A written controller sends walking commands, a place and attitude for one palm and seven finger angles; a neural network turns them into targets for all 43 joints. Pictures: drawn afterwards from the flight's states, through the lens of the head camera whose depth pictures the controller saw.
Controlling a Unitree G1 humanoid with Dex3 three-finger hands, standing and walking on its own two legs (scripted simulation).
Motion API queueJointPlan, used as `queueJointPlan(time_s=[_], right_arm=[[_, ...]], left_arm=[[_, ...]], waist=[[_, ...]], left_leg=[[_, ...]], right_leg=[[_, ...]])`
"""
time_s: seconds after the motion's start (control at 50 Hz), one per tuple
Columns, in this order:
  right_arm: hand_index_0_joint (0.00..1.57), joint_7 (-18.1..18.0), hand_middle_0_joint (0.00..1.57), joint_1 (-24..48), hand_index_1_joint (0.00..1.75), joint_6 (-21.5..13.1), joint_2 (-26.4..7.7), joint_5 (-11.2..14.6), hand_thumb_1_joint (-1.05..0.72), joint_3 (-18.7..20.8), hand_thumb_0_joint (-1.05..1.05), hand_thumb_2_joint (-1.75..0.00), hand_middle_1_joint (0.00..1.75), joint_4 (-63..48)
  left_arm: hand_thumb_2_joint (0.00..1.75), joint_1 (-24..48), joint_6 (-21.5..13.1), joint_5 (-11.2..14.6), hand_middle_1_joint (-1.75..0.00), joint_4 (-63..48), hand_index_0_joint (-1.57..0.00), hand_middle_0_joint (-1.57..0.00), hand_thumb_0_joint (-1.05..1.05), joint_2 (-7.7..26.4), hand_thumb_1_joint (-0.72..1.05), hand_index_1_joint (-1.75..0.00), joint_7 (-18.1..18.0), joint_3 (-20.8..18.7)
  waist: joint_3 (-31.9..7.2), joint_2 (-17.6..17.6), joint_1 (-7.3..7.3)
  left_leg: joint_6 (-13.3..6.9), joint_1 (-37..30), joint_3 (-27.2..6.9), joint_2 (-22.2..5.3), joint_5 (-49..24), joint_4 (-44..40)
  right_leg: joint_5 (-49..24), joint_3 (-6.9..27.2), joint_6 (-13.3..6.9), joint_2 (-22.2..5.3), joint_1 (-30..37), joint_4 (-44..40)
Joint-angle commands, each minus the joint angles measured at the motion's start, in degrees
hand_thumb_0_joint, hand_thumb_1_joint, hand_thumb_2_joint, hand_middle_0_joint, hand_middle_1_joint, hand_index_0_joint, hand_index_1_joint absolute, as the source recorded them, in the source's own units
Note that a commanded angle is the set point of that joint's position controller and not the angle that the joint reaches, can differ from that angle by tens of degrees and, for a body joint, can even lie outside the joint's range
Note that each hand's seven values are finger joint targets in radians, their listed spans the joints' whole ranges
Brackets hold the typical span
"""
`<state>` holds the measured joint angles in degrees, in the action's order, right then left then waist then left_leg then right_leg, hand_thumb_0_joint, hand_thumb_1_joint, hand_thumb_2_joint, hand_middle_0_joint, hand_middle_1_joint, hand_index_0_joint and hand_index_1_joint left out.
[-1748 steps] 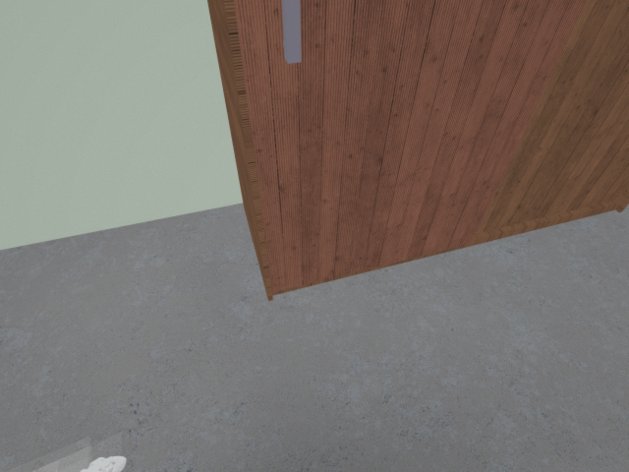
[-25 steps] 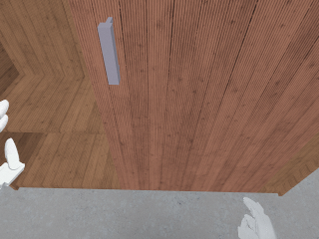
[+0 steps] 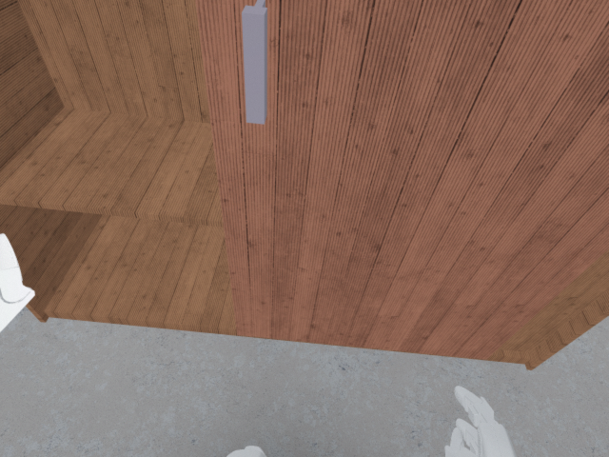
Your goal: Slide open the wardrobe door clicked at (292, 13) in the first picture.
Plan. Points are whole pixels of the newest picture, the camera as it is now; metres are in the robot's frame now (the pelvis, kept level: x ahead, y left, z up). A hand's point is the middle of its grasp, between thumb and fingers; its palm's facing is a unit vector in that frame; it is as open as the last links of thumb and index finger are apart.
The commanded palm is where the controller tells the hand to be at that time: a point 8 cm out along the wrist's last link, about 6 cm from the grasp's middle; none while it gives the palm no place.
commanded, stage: step back with the hand held close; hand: left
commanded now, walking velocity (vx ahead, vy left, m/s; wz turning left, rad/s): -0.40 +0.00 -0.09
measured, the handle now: (258, 62) +0.57 +0.12 +0.24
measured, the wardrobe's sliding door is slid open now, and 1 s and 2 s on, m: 0.66 0.66 0.66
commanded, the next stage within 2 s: stop stepping back and stand still in 0.18 s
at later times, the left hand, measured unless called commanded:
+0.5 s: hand out of the picture +0.12 +0.27 +0.18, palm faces +0.33 -0.82 -0.48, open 7.4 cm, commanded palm +0.07 +0.30 +0.19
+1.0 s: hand out of the picture +0.13 +0.28 +0.17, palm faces +0.34 -0.82 -0.46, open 7.4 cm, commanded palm +0.07 +0.32 +0.19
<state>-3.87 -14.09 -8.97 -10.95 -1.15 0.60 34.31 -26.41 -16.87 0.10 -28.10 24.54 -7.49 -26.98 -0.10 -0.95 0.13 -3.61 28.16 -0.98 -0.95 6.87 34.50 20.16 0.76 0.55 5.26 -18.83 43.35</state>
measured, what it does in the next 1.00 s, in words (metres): walks backwards: right foot, then right foot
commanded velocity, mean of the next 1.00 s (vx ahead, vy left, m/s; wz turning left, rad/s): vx -0.02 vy -0.02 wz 0.00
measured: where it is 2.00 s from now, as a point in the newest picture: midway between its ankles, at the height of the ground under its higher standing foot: outside the picture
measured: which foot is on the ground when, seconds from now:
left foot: down 0.00-0.46, up 0.48-0.62, down 0.64-1.00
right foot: up 0.00-0.04, down 0.06-0.26, up 0.28-0.44, down 0.46-1.00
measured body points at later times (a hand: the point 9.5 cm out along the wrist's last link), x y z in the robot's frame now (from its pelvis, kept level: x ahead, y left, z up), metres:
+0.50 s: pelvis -0.10 +0.02 +0.01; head -0.08 +0.05 +0.46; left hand +0.09 +0.31 +0.21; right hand +0.06 -0.24 -0.04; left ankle +0.04 +0.08 -0.71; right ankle -0.16 -0.09 -0.73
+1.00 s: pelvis -0.10 +0.04 +0.01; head -0.11 +0.05 +0.46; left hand +0.10 +0.33 +0.19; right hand +0.00 -0.21 -0.08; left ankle -0.09 +0.13 -0.72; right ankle -0.14 -0.06 -0.72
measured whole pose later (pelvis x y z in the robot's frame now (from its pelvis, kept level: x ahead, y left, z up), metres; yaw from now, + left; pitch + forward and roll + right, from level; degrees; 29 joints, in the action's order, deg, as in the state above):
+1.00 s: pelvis -0.10 +0.04 +0.01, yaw -7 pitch +1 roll -2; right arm -3.4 -16.3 -6.6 -11.5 -1.1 -1.2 38.1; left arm -30.1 -11.4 2.1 -24.5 24.5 -7.8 -24.0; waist -3.2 -0.7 -0.3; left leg -0.6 20.2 1.2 -0.7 18.9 39.8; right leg 18.2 -4.0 -1.9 2.3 -12.6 29.6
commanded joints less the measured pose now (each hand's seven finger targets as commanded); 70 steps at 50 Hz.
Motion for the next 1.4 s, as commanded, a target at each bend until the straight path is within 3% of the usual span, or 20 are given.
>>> queueJointPlan(time_s=[0.0,0.04,0.1,0.18,0.22,0.26,0.38,0.42,0.46,0.52,0.58,0.66,0.8,0.92,1.04,1.08,1.14,1.26,1.36,1.38], right_arm=[[0.2,0.43,0.2,6.3,0.3,-3.5,-8.77,-0.39,-0.9,3.4,0.0,-0.9,0.3,-7.13],[0.2,0.46,0.2,6.65,0.3,-2.63,-6.87,-0.6,-0.9,2.86,0.0,-0.9,0.3,-6.28],[0.2,-0.6,0.2,7.11,0.3,-1.91,-7.32,0.56,-0.9,3.71,0.0,-0.9,0.3,-5.88],[0.2,-1.22,0.2,7.37,0.3,0.24,-8.14,0.4,-0.9,2.46,0.0,-0.9,0.3,-7.53],[0.2,-0.75,0.2,7.72,0.3,-0.05,-9.0,0.19,-0.9,2.93,0.0,-0.9,0.3,-8.93],[0.2,0.04,0.2,8.64,0.3,-1.58,-9.27,-0.92,-0.9,3.65,0.0,-0.9,0.3,-9.38],[0.2,-0.02,0.2,6.42,0.3,-1.7,-9.17,0.08,-0.9,2.88,0.0,-0.9,0.3,-9.62],[0.2,-0.19,0.2,5.23,0.3,-0.47,-8.87,-0.27,-0.9,3.08,0.0,-0.9,0.3,-8.88],[0.2,-0.61,0.2,5.32,0.3,0.3,-8.22,-1.15,-0.9,2.43,0.0,-0.9,0.3,-6.42],[0.2,-1.55,0.2,5.93,0.3,-0.55,-8.91,0.72,-0.9,2.15,0.0,-0.9,0.3,-5.62],[0.2,-2.42,0.2,5.41,0.3,-2.3,-9.49,0.71,-0.9,1.64,0.0,-0.9,0.3,-4.45],[0.2,-1.97,0.2,5.24,0.3,-4.07,-8.36,-0.17,-0.9,0.96,0.0,-0.9,0.3,-5.68],[0.2,-0.54,0.2,5.03,0.3,-3.38,-8.34,-0.58,-0.9,1.13,0.0,-0.9,0.3,-6.38],[0.2,-0.3,0.2,3.55,0.3,-0.88,-8.1,0.42,-0.9,2.06,0.0,-0.9,0.3,-5.6],[0.2,-1.47,0.2,5.74,0.3,-2.78,-8.73,0.55,-0.9,1.19,0.0,-0.9,0.3,-6.04],[0.2,-0.77,0.2,5.33,0.3,-3.3,-7.84,-0.26,-0.9,1.23,0.0,-0.9,0.3,-5.76],[0.2,-0.01,0.2,4.37,0.3,-3.79,-8.27,-0.17,-0.9,1.85,0.0,-0.9,0.3,-6.29],[0.2,0.26,0.2,3.64,0.3,-1.4,-8.33,1.08,-0.9,2.15,0.0,-0.9,0.3,-7.3],[0.2,-0.69,0.2,5.07,0.3,-0.25,-8.29,1.21,-0.9,1.7,0.0,-0.9,0.3,-7.78],[0.2,4.22,0.2,9.8,0.3,-1.72,-18.29,1.9,-0.9,4.36,0.0,-0.9,0.3,3.97]], left_arm=[[0.9,0.73,-3.5,1.66,-0.3,-10.6,-0.2,-0.2,0.0,7.23,0.9,-0.3,-0.31,-3.81],[0.9,4.36,-4.32,2.04,-0.3,-11.95,-0.2,-0.2,0.0,9.31,0.9,-0.3,-0.54,-3.24],[0.9,7.36,-3.14,1.03,-0.3,-10.51,-0.2,-0.2,0.0,11.02,0.9,-0.3,-1.33,-2.49],[0.9,2.18,-1.16,1.48,-0.3,-10.69,-0.2,-0.2,0.0,11.66,0.9,-0.3,-0.64,-4.4],[0.9,-2.45,-1.69,2.82,-0.3,-13.71,-0.2,-0.2,0.0,13.68,0.9,-0.3,-0.03,-6.79],[0.9,-2.67,-1.54,2.98,-0.3,-16.7,-0.2,-0.2,0.0,11.76,0.9,-0.3,0.43,-6.69],[0.9,-7.97,2.42,3.84,-0.3,-14.31,-0.2,-0.2,0.0,9.53,0.9,-0.3,-1.2,-5.14],[0.9,-6.69,3.04,3.09,-0.3,-14.55,-0.2,-0.2,0.0,13.23,0.9,-0.3,-1.34,-7.24],[0.9,1.58,3.13,3.3,-0.3,-12.83,-0.2,-0.2,0.0,12.47,0.9,-0.3,-1.61,-5.64],[0.9,8.96,5.41,2.4,-0.3,-6.18,-0.2,-0.2,0.0,7.45,0.9,-0.3,-1.49,0.42],[0.9,12.34,4.05,0.74,-0.3,-5.92,-0.2,-0.2,0.0,6.99,0.9,-0.3,-2.1,1.81],[0.9,9.0,1.87,1.75,-0.3,-15.61,-0.2,-0.2,0.0,10.73,0.9,-0.3,-1.85,-1.56],[0.9,-4.2,2.59,1.72,-0.3,-10.72,-0.2,-0.2,0.0,9.5,0.9,-0.3,-1.98,-4.72],[0.9,-0.02,3.21,2.57,-0.3,-3.08,-0.2,-0.2,0.0,8.5,0.9,-0.3,-1.42,-3.34],[0.9,5.22,1.45,1.28,-0.3,-11.79,-0.2,-0.2,0.0,10.19,0.9,-0.3,-1.85,-2.73],[0.9,5.35,0.99,0.95,-0.3,-13.15,-0.2,-0.2,0.0,9.57,0.9,-0.3,-1.45,-1.73],[0.9,0.9,0.59,0.99,-0.3,-13.58,-0.2,-0.2,0.0,10.01,0.9,-0.3,-1.82,-4.15],[0.9,-5.28,0.7,2.75,-0.3,-6.85,-0.2,-0.2,0.0,8.16,0.9,-0.3,-1.56,-4.74],[0.9,-3.46,1.92,2.82,-0.3,-5.99,-0.2,-0.2,0.0,7.98,0.9,-0.3,-1.5,-3.13],[0.9,1.45,11.03,-1.71,-0.3,34.2,-0.2,-0.2,0.0,0.97,0.9,-0.3,5.69,20.3]], waist=[[-2.98,-8.97,-1.16],[-5.76,0.37,-0.46],[-11.16,12.49,-0.05],[-9.8,-2.14,-0.09],[-16.46,-11.55,-1.63],[-16.2,-14.98,-2.56],[-7.87,-12.48,-1.24],[-6.94,1.72,-0.4],[-4.65,9.88,-0.02],[1.58,9.35,0.73],[1.17,-3.16,0.73],[-4.31,-14.7,0.68],[-3.97,-11.33,-0.12],[-2.22,11.86,0.05],[-5.28,-8.5,-0.41],[-5.77,-12.66,-0.55],[-6.24,-11.06,-0.88],[-11.85,1.5,0.44],[-10.32,0.07,0.29],[-6.04,-0.17,2.04]], left_leg=[[-0.23,0.1,-11.59,-10.62,22.99,-17.82],[3.99,-12.55,-2.92,-4.51,8.34,-4.75],[4.13,-19.86,3.18,0.79,0.77,6.62],[2.32,-20.0,-1.32,-3.2,-25.51,-6.4],[-0.79,-22.97,-11.13,-10.81,-29.89,-15.94],[-4.37,-9.98,-17.13,-17.73,-2.12,-24.71],[4.34,-2.07,-5.08,-6.75,28.41,-26.98],[5.72,-12.57,2.94,1.02,17.21,-3.93],[5.31,-16.07,-0.46,0.82,10.94,18.55],[3.97,-8.92,-1.2,-0.8,13.55,15.91],[1.87,-14.77,-1.11,-1.57,11.09,-7.77],[-1.18,-18.97,-22.38,-12.76,7.24,-21.18],[0.41,-5.46,-6.73,-8.43,20.59,-20.17],[3.26,-1.91,0.99,-0.55,13.65,11.25],[0.8,-19.01,-8.72,-7.68,-21.84,-10.11],[1.91,-21.83,-12.44,-10.28,-31.72,-13.01],[1.22,-21.16,-9.09,-10.09,-27.59,-11.21],[3.63,-13.55,-0.72,-3.27,-17.27,-2.12],[2.9,-16.17,-1.29,-3.96,-17.32,-5.13],[2.3,-14.17,-2.56,-5.27,-23.61,2.39]], right_leg=[[3.41,1.53,-2.9,-2.8,6.04,-17.71],[-6.58,13.61,-6.53,-12.58,-4.0,-25.89],[-34.74,10.14,-2.09,-15.89,-5.21,-24.16],[-36.7,3.22,0.66,-6.55,-0.9,-16.79],[-6.74,0.18,1.38,0.04,1.71,-5.84],[9.5,2.69,0.09,0.97,8.79,10.02],[7.44,-6.74,-2.73,1.28,16.37,-18.06],[10.13,4.62,-6.34,-10.51,1.67,-32.89],[17.19,15.73,-12.02,-23.73,-15.24,-37.2],[16.11,11.93,-8.91,-19.22,-11.27,-32.0],[3.06,5.56,-4.73,-12.53,-3.92,-21.99],[3.54,-2.46,-0.2,-2.89,-3.94,-1.92],[0.53,-6.57,-1.36,-3.09,13.92,-17.5],[7.52,19.47,-11.31,-21.39,5.67,-29.46],[-17.87,-2.08,-0.5,-6.49,4.63,-8.95],[-0.97,-2.65,0.1,-4.7,1.94,-5.38],[-1.95,-2.74,-0.5,-5.07,5.19,-12.1],[-38.91,5.45,-3.55,-12.16,16.26,-15.95],[-33.8,3.18,-1.68,-10.45,12.26,-16.13],[-39.59,-0.22,-2.96,-15.25,5.37,-9.52]])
